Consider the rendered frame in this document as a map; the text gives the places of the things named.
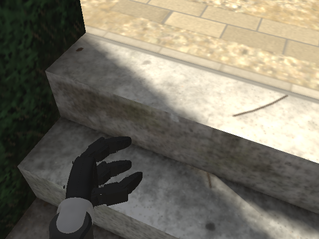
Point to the stairs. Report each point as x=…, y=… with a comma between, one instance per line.
x=199, y=182

